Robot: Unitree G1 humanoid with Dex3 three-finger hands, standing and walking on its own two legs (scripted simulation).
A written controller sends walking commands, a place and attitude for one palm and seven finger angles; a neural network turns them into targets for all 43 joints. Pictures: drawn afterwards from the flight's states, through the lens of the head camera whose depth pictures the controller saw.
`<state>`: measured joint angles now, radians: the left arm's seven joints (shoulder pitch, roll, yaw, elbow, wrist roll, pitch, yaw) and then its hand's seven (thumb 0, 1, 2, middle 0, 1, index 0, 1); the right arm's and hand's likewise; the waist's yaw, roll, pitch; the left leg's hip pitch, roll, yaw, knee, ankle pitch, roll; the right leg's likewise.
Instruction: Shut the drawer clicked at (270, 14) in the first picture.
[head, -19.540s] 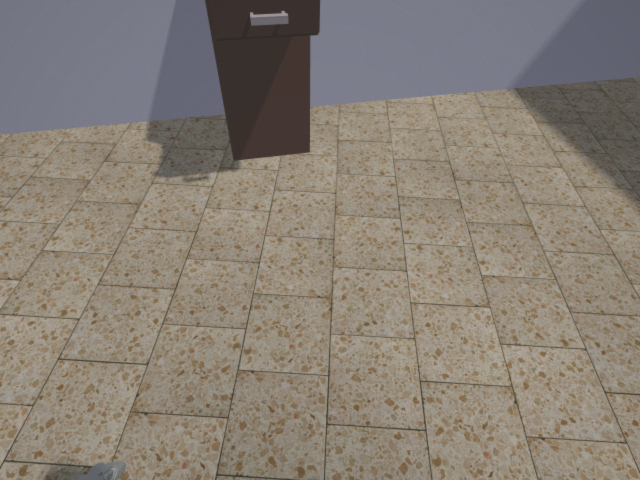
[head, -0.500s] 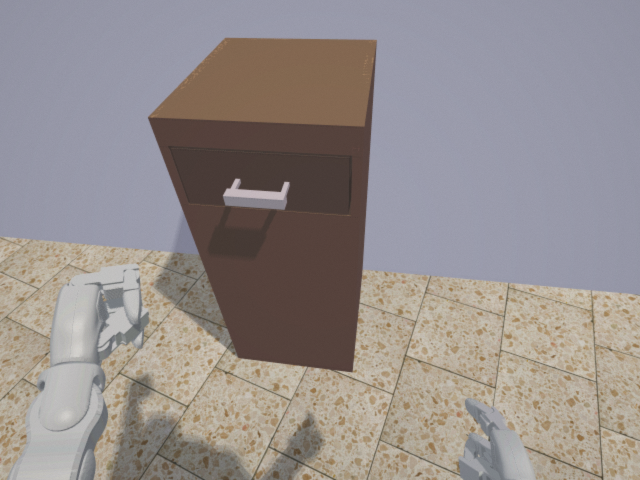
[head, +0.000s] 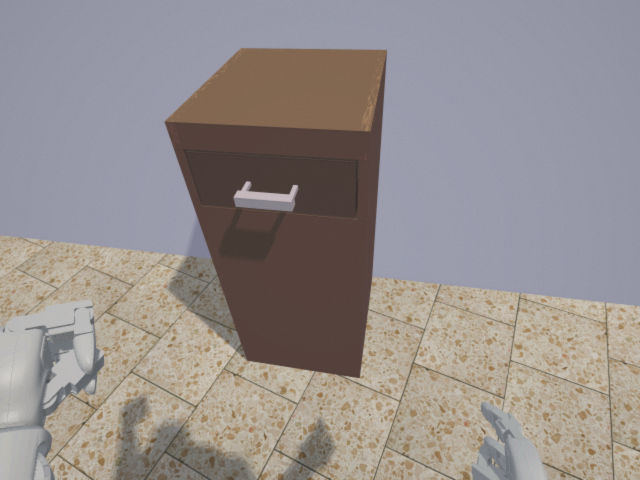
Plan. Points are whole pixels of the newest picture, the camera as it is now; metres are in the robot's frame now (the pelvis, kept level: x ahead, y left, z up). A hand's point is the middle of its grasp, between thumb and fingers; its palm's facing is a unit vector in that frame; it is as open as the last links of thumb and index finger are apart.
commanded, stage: step back with the hand held close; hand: left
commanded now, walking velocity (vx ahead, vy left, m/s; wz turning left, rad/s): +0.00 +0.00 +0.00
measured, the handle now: (267, 194) +0.64 +0.20 +0.01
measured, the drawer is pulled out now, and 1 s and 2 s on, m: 0.00 0.00 0.00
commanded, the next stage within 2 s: stop stepping back and stand still in 1.48 s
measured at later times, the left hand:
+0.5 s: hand (68, 368) +0.16 +0.27 +0.15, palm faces +0.32 -0.81 -0.50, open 3.3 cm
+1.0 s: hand out of the picture +0.10 +0.28 +0.15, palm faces +0.39 -0.77 -0.50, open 3.3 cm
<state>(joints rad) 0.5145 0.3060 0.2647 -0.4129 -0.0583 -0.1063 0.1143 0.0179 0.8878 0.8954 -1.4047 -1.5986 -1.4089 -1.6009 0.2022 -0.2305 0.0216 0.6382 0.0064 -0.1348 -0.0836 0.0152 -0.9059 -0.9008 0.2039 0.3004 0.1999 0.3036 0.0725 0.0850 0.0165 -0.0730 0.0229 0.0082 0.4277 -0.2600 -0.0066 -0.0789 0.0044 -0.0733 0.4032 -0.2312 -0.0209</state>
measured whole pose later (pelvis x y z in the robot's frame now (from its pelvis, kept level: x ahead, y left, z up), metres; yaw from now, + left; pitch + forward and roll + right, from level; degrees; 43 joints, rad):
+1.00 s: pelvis -0.09 +0.03 -0.02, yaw +2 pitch +2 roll -2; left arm 0.61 0.42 0.43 -0.59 -0.01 -0.27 0.14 0.02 0.89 0.89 -1.40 -1.60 -1.41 -1.60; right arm 0.22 -0.20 0.00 0.57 0.00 -0.09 -0.08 0.01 -0.90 -0.90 0.21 0.30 0.20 0.30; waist 0.00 -0.01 0.02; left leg -0.45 -0.02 -0.02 0.60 -0.18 0.04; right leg -0.35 0.04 0.04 0.57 -0.26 0.02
